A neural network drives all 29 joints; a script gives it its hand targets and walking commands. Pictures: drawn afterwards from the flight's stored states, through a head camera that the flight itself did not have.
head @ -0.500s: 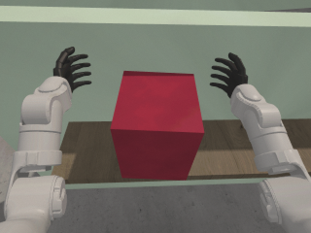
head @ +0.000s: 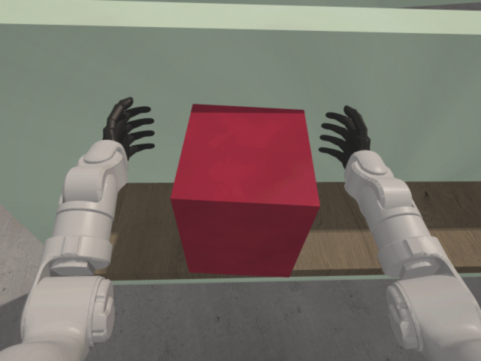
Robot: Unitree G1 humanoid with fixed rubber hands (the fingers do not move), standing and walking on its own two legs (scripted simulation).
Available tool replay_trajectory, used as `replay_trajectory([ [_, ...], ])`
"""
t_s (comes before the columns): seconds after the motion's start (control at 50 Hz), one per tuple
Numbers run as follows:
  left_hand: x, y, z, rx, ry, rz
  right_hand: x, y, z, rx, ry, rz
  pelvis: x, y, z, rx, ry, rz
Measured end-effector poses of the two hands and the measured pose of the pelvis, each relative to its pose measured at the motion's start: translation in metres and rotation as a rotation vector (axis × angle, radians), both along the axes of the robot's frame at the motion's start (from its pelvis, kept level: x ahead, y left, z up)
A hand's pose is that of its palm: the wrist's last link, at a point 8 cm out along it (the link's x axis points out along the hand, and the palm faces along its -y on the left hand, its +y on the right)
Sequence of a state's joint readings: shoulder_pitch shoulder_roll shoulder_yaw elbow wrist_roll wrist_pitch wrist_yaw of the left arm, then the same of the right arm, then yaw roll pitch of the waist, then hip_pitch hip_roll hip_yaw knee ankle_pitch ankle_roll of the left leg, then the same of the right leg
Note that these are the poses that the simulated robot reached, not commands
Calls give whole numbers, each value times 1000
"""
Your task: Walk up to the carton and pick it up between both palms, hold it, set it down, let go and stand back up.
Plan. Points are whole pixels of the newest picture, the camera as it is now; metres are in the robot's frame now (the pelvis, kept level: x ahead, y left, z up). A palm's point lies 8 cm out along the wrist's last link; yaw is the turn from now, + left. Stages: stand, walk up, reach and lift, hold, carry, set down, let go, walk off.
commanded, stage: reach and lift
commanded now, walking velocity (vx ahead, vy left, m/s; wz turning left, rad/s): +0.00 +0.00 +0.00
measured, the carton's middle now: (243, 195) +0.40 +0.00 +0.03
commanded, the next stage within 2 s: none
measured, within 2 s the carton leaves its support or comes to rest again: neither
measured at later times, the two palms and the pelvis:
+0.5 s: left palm (135, 181) +0.40 +0.19 +0.07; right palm (329, 179) +0.40 -0.16 +0.07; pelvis -0.01 +0.01 -0.01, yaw +1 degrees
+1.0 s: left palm (162, 177) +0.41 +0.15 +0.06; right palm (321, 177) +0.41 -0.15 +0.07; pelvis -0.01 +0.00 -0.01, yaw +0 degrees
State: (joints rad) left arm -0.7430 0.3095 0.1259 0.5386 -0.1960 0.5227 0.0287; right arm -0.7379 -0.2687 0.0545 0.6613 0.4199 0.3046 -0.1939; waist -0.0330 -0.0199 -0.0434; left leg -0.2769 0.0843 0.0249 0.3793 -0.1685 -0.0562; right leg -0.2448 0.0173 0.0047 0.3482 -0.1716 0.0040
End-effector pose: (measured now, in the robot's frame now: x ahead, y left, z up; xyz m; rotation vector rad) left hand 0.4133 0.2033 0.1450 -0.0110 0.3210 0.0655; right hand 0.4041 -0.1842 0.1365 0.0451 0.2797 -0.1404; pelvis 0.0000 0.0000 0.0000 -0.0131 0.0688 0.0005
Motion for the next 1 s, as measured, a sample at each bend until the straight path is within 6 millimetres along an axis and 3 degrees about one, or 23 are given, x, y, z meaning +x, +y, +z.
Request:
replay_trajectory([
  [0.1, -6, 3, -25, 6, 15, 13, -6, 6, -25, -11, 16, -9, -6, 1, -1, -1, 14, 8],
  [0.3, -8, 3, -63, 32, 2, 32, -1, 30, -53, -26, 9, 10, -11, 7, -6, -11, 122, 19],
  [0.4, -13, -4, -74, 17, -15, 31, -2, 30, -62, -15, -6, -12, -10, 10, -8, -18, 143, 25],
  [0.66, -1, -18, -71, 7, -58, 30, 0, 22, -60, -37, -5, -16, -11, 8, -10, -13, 165, 9],
  [0.82, 0, -29, -77, 7, -42, 11, 2, 33, -65, -22, 3, -12, -10, 6, -10, -8, 162, 10],
  [1.0, 1, -56, -81, -9, -64, -4, 3, 39, -65, -23, -26, -31, -8, 4, -8, -8, 159, 4],
])
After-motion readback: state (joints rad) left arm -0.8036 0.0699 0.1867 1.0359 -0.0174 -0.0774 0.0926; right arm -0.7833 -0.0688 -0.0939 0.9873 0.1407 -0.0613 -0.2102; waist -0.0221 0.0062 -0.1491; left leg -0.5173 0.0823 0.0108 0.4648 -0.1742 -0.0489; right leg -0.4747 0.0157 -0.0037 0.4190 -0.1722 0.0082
